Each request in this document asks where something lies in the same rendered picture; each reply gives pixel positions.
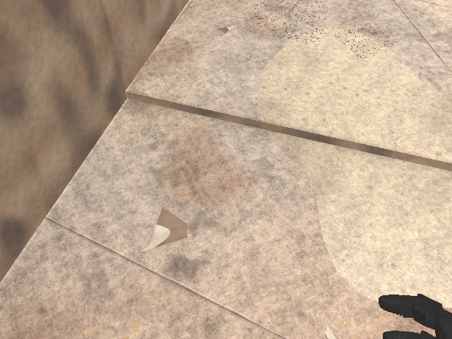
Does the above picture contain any robot right hand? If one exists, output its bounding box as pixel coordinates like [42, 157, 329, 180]
[379, 294, 452, 339]

